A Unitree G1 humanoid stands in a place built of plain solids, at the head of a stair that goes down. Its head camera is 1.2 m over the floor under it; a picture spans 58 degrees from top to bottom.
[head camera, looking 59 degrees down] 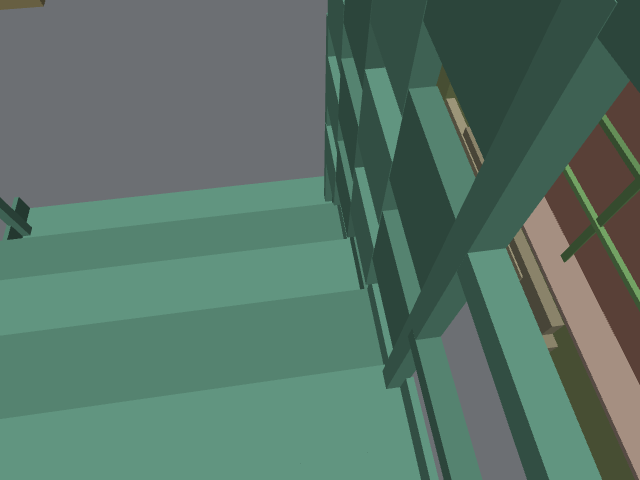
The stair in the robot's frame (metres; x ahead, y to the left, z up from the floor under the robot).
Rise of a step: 0.16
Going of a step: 0.30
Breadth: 1.60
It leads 8 degrees to the left of straight ahead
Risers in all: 5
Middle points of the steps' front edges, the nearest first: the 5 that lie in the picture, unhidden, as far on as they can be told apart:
0.22 0.57 0.00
0.52 0.61 -0.16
0.81 0.65 -0.32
1.11 0.69 -0.48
1.41 0.73 -0.64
